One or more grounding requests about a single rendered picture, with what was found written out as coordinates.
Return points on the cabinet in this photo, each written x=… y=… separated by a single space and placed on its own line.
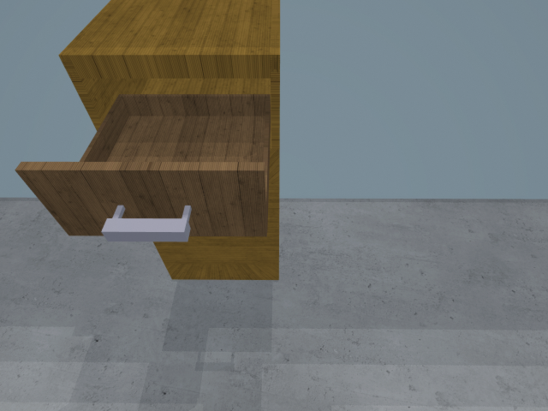
x=189 y=47

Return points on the handle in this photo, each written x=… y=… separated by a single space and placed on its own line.
x=147 y=229

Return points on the drawer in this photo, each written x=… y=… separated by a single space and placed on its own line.
x=154 y=154

